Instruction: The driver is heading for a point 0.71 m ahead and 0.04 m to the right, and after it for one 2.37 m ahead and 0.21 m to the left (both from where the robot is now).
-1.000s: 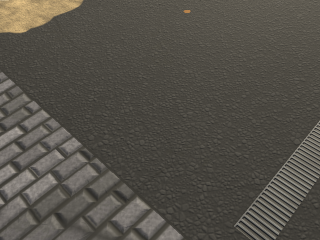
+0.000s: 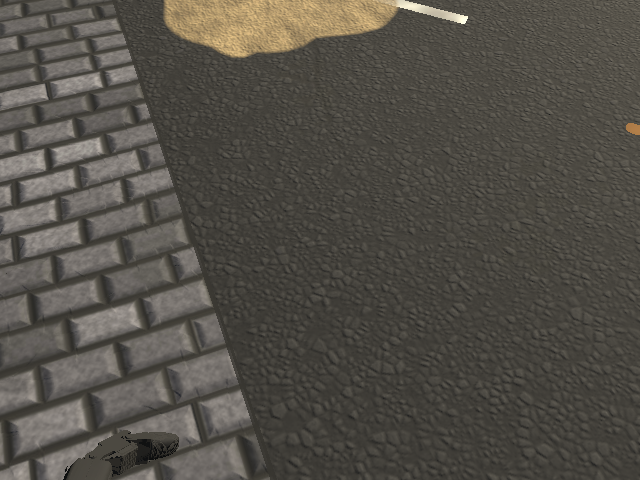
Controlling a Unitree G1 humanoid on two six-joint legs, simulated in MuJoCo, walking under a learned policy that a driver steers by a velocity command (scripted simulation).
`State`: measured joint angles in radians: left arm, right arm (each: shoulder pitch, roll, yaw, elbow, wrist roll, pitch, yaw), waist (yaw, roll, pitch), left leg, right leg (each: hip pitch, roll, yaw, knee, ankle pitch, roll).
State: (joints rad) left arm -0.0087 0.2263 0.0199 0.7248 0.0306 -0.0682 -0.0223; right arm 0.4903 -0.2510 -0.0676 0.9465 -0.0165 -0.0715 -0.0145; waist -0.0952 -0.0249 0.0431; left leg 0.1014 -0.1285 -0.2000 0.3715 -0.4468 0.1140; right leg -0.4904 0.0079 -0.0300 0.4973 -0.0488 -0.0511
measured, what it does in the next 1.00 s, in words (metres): walks ahead: left foot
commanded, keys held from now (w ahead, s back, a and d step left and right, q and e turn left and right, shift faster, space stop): w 0.90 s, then w+e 0.02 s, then e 0.08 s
